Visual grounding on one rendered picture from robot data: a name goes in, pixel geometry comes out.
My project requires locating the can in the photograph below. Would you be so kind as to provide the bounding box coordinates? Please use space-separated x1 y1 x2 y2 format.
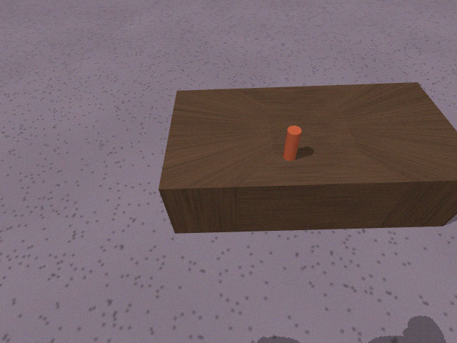
283 126 301 161

